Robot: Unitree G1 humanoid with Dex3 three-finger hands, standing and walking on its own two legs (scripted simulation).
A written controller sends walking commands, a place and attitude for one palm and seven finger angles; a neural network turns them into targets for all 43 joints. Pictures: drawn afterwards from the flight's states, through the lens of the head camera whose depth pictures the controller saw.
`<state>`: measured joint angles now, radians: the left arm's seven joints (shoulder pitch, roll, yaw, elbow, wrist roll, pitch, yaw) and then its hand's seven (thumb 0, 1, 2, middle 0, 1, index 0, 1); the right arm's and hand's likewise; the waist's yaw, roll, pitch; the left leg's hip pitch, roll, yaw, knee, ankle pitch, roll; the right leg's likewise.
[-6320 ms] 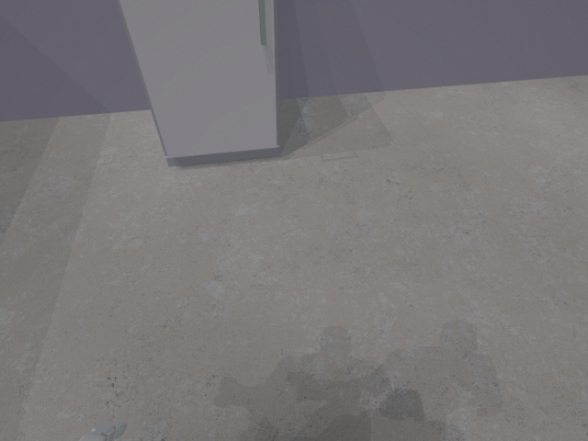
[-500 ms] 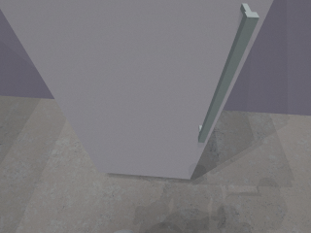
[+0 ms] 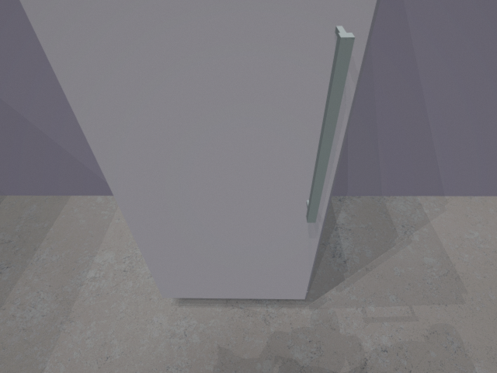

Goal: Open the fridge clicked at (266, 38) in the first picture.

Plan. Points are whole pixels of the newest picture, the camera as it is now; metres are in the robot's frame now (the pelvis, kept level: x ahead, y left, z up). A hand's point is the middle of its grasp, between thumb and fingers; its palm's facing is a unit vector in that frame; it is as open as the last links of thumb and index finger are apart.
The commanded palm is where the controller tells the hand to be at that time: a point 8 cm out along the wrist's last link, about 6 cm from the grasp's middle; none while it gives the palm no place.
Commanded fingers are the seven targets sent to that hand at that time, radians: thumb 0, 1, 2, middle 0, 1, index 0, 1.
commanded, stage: come to a stop and stand still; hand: right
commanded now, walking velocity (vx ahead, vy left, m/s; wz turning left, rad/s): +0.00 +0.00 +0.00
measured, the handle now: (322, 143) +0.53 -0.13 +0.11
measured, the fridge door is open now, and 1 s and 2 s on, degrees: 0 0 0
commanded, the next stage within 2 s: look again from close up in 1.54 s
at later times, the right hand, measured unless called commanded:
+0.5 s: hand out of the picture -0.08 -0.27 -0.16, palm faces +0.03 +0.96 -0.28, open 7.3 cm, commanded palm none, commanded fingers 0.00 -0.90 -0.90 0.20 0.30 0.20 0.30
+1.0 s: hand out of the picture -0.13 -0.23 -0.16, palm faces -0.04 +0.99 -0.16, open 7.3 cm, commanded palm none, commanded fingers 0.00 -0.90 -0.90 0.20 0.30 0.20 0.30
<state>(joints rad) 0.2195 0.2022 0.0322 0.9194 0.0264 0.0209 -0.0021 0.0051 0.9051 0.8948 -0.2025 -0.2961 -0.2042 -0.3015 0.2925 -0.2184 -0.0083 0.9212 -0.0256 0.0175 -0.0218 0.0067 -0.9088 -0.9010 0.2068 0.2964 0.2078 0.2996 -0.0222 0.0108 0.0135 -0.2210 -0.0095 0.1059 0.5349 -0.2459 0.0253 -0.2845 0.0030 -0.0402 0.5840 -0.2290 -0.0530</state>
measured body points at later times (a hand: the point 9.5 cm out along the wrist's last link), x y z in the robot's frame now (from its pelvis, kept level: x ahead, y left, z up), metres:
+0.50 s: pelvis -0.07 -0.04 +0.00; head -0.09 -0.05 +0.45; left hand -0.02 +0.24 -0.13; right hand -0.08 -0.32 -0.14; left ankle +0.03 +0.10 -0.72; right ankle +0.04 -0.09 -0.71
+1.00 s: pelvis -0.13 -0.07 +0.01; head -0.15 -0.07 +0.46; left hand -0.18 +0.14 -0.15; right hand -0.13 -0.28 -0.15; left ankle -0.16 +0.04 -0.73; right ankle -0.06 -0.14 -0.71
